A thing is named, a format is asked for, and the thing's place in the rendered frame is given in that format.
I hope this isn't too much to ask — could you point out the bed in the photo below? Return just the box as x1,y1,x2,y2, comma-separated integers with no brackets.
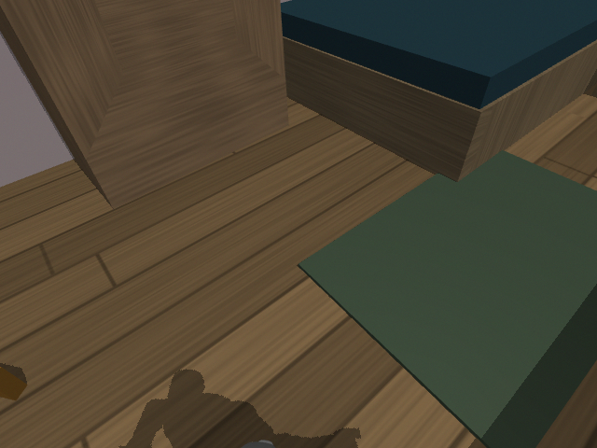
281,0,597,182

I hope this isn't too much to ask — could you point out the carton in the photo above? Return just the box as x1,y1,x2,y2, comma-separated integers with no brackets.
0,367,27,400

